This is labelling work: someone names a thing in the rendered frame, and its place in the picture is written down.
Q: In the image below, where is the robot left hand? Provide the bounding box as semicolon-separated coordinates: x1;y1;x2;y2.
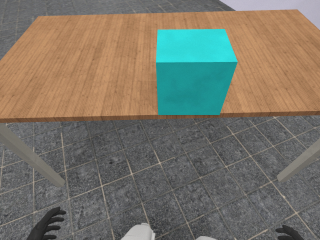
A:
26;206;67;240

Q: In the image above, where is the table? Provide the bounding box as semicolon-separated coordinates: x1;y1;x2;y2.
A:
0;9;320;187

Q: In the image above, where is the carton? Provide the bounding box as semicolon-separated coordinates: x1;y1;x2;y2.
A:
156;29;238;115

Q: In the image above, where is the left robot thigh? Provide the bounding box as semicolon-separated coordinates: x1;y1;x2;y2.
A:
121;224;156;240

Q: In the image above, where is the robot right hand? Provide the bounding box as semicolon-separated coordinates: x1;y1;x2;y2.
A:
275;224;304;240

